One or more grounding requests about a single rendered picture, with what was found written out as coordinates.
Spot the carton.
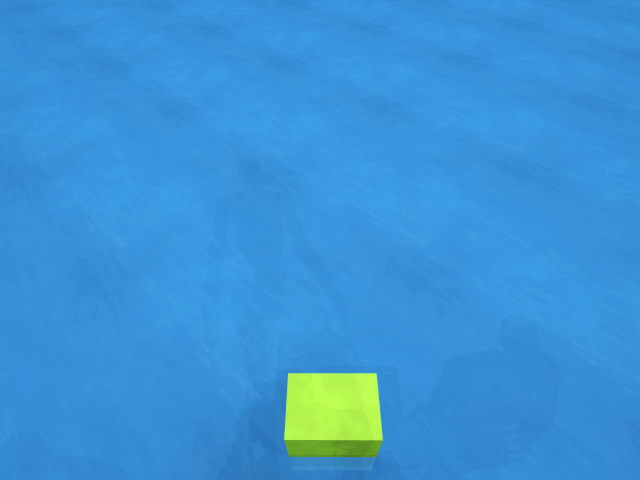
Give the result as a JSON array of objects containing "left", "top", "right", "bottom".
[{"left": 284, "top": 373, "right": 383, "bottom": 457}]

